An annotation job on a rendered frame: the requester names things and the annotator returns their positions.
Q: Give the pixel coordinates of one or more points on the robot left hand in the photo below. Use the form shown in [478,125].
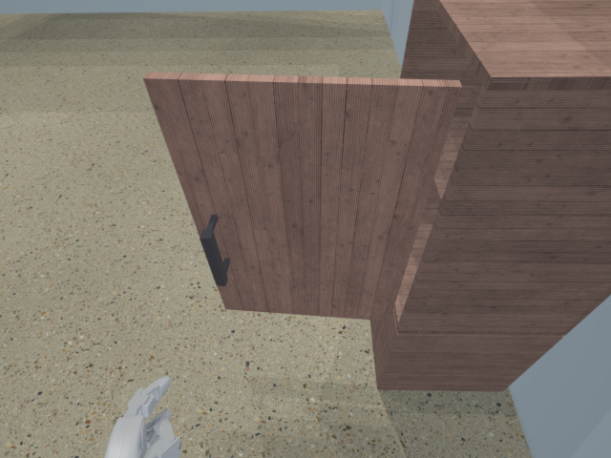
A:
[132,438]

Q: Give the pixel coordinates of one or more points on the cupboard door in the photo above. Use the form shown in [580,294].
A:
[319,183]

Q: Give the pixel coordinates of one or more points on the handle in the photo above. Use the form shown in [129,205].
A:
[212,253]

